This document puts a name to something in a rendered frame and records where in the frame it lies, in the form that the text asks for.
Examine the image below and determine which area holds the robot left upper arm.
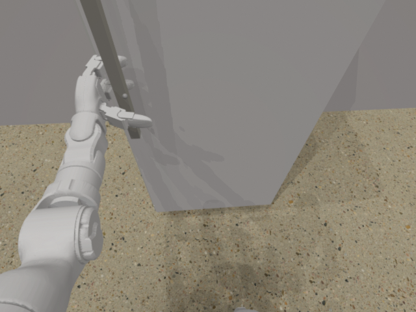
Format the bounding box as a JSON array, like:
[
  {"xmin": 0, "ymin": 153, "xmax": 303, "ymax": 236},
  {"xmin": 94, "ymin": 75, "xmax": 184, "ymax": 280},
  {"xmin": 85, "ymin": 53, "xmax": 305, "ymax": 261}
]
[{"xmin": 0, "ymin": 205, "xmax": 103, "ymax": 312}]

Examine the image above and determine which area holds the fridge door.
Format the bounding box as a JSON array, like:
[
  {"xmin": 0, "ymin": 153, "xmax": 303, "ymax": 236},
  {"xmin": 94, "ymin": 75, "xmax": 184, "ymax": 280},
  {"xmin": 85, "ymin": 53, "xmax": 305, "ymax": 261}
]
[{"xmin": 76, "ymin": 0, "xmax": 385, "ymax": 212}]

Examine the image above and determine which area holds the left robot forearm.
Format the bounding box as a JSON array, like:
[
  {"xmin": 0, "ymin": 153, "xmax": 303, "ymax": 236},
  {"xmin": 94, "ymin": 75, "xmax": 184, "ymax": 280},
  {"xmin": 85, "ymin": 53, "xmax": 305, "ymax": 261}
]
[{"xmin": 18, "ymin": 112, "xmax": 108, "ymax": 260}]

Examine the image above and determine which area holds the handle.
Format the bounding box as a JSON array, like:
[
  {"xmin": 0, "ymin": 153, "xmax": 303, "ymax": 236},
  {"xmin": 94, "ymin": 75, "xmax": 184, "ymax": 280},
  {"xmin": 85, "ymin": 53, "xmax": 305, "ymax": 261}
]
[{"xmin": 80, "ymin": 0, "xmax": 141, "ymax": 139}]

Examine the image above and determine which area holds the left robot hand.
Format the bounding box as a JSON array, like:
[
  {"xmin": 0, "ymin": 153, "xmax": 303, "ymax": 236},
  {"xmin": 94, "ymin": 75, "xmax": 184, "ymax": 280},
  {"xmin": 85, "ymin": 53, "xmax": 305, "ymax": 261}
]
[{"xmin": 75, "ymin": 55, "xmax": 153, "ymax": 130}]

